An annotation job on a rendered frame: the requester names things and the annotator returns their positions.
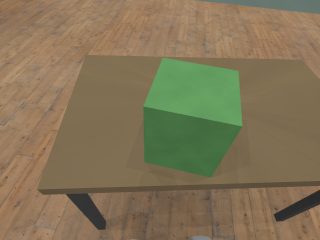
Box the carton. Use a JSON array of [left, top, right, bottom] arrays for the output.
[[143, 58, 243, 178]]

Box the table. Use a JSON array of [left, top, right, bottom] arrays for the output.
[[37, 55, 320, 230]]

